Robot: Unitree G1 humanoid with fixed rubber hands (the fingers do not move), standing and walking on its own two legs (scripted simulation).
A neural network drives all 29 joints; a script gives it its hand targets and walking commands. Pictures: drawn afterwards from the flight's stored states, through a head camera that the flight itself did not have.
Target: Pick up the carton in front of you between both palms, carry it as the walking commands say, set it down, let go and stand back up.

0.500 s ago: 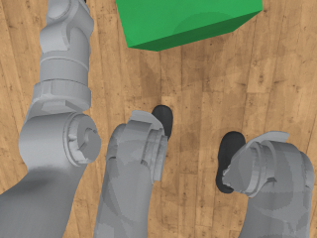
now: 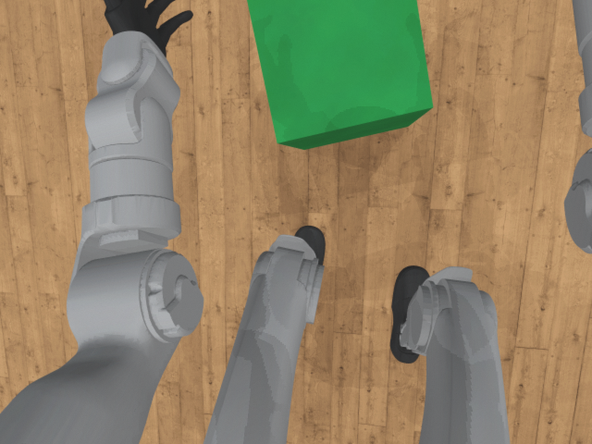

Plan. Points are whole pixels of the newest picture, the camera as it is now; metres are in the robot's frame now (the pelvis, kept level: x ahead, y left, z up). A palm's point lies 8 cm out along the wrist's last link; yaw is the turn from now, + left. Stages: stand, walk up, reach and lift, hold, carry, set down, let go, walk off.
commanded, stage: set down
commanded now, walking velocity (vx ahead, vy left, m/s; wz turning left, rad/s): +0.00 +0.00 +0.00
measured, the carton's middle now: (342, 72) +0.55 +0.09 -0.38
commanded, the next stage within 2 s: let go in 0.36 s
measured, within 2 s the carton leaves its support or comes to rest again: neither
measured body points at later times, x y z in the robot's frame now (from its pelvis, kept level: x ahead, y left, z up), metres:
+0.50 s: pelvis +0.03 +0.00 +0.13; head +0.36 +0.01 +0.44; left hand +0.50 +0.27 +0.03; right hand +0.64 -0.11 +0.03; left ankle +0.12 +0.13 -0.47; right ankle +0.07 -0.11 -0.47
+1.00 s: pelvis +0.08 +0.03 +0.23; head +0.26 +0.02 +0.64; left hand +0.35 +0.27 +0.14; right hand +0.44 -0.15 +0.13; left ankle +0.12 +0.13 -0.47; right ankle +0.07 -0.11 -0.47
